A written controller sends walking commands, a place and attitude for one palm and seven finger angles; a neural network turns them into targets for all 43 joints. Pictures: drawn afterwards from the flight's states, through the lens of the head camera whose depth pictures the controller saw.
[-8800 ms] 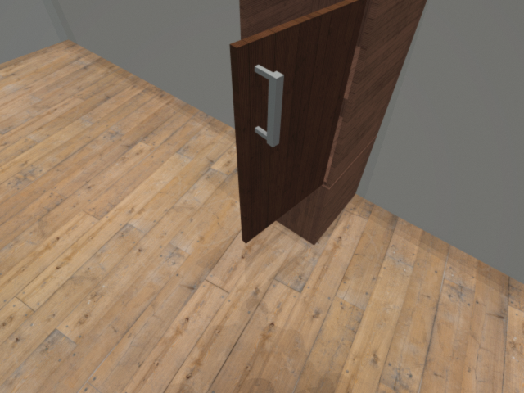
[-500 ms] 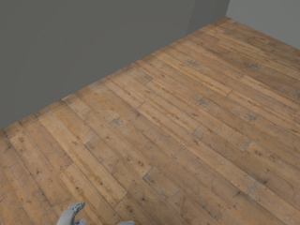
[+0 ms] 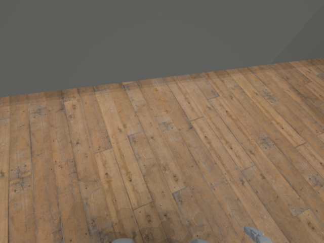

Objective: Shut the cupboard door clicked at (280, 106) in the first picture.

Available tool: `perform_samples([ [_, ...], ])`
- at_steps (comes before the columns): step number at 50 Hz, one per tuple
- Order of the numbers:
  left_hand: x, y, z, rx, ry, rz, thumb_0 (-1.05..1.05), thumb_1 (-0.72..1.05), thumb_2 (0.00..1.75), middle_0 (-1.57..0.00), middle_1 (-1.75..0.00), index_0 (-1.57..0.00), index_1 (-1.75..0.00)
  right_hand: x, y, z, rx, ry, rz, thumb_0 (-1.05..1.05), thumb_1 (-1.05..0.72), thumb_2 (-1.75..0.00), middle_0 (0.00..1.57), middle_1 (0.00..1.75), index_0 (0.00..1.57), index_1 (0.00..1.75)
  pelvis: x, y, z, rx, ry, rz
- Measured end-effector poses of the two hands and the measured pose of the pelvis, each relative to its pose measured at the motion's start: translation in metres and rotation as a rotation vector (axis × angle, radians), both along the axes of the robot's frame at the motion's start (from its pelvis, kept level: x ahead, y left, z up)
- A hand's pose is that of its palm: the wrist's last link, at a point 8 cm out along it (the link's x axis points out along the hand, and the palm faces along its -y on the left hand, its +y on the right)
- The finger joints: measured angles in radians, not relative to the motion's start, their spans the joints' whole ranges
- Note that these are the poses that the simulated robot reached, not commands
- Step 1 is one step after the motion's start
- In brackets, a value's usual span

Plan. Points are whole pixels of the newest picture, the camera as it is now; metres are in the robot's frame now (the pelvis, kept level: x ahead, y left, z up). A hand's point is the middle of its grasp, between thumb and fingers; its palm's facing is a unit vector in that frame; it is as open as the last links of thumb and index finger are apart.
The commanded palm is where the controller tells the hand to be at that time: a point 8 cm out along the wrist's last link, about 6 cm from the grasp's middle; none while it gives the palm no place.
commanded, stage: walk to a spot facing it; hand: left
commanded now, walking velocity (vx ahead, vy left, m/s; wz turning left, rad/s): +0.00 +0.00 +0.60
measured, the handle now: out of the picture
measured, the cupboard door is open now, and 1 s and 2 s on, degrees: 82 82 82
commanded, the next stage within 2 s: none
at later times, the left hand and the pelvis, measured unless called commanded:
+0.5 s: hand out of the picture +0.07 +0.15 -0.13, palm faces +0.28 -0.92 -0.28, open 7.4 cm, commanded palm none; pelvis +0.02 -0.06 +0.02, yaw +18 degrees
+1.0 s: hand out of the picture -0.10 +0.18 -0.18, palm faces +0.63 -0.75 -0.21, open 7.4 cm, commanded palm none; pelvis +0.06 +0.05 +0.00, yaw +36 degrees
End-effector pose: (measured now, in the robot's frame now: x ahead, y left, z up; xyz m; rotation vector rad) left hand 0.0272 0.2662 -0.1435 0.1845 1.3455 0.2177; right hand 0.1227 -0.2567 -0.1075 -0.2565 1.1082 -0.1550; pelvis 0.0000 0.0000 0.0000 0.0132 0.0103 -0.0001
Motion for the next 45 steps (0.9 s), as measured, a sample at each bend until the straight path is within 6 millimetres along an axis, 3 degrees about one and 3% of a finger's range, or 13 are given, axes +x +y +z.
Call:
perform_samples([
  [9,0.033,-0.001,0.024,0.004,-0.142,0.047,0.00,0.91,0.90,-0.20,-0.30,-0.19,-0.30,-0.008,0.015,0.002,0.018,0.074,0.060,0.00,-0.90,-0.90,0.20,0.30,0.20,0.30,0.005,-0.003,0.015,-0.019,0.003,0.091],
  [13,0.047,-0.013,0.032,0.017,-0.189,0.058,0.00,0.91,0.90,-0.20,-0.30,-0.19,-0.30,-0.018,0.007,-0.008,0.043,0.128,0.069,0.00,-0.90,-0.90,0.20,0.30,0.20,0.30,0.007,-0.015,0.014,-0.015,0.005,0.135],
  [18,0.055,-0.037,0.037,0.054,-0.245,0.084,0.00,0.91,0.90,-0.20,-0.30,-0.20,-0.30,-0.022,-0.016,-0.031,0.075,0.191,0.081,0.00,-0.90,-0.90,0.20,0.30,0.20,0.30,0.012,-0.040,0.004,0.003,0.012,0.199],
  [24,0.023,-0.067,0.049,0.066,-0.214,0.165,0.00,0.91,0.90,-0.20,-0.30,-0.20,-0.30,-0.004,-0.036,-0.031,0.076,0.232,0.141,0.00,-0.90,-0.90,0.20,0.30,0.20,0.30,0.015,-0.056,0.014,0.028,-0.010,0.291],
  [30,-0.021,-0.083,0.048,0.045,-0.164,0.301,0.00,0.92,0.90,-0.20,-0.30,-0.20,-0.30,0.031,-0.034,-0.018,0.060,0.233,0.251,0.00,-0.91,-0.90,0.20,0.29,0.20,0.30,0.025,-0.062,0.022,0.037,-0.006,0.390],
  [34,-0.061,-0.086,0.043,0.032,-0.118,0.405,0.00,0.92,0.90,-0.20,-0.30,-0.20,-0.30,0.068,-0.013,-0.011,0.041,0.214,0.351,0.00,-0.91,-0.90,0.19,0.29,0.19,0.30,0.032,-0.055,0.023,0.030,-0.004,0.457],
  [37,-0.095,-0.091,0.037,0.011,-0.057,0.486,0.00,0.92,0.90,-0.20,-0.30,-0.20,-0.30,0.104,0.017,-0.006,0.034,0.172,0.436,0.01,-0.91,-0.90,0.19,0.29,0.19,0.30,0.037,-0.045,0.023,0.024,-0.003,0.502],
  [41,-0.139,-0.096,0.027,-0.039,0.045,0.586,0.00,0.91,0.90,-0.20,-0.30,-0.20,-0.30,0.154,0.078,0.003,0.040,0.081,0.560,0.01,-0.91,-0.90,0.19,0.29,0.19,0.30,0.043,-0.022,0.019,0.016,0.000,0.549],
  [45,-0.173,-0.091,0.010,-0.100,0.140,0.663,0.00,0.91,0.90,-0.20,-0.30,-0.20,-0.30,0.197,0.150,0.008,0.054,-0.048,0.670,0.00,-0.91,-0.90,0.19,0.29,0.19,0.30,0.051,0.013,0.005,0.006,0.002,0.582],
])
